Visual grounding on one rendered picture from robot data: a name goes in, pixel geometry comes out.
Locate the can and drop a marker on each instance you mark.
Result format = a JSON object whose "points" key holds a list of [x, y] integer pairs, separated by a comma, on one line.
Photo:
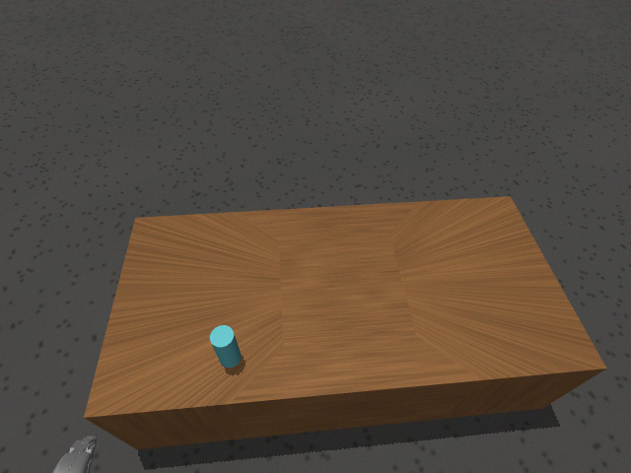
{"points": [[225, 345]]}

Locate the left robot hand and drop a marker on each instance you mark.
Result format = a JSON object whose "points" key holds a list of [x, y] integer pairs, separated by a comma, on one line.
{"points": [[79, 458]]}

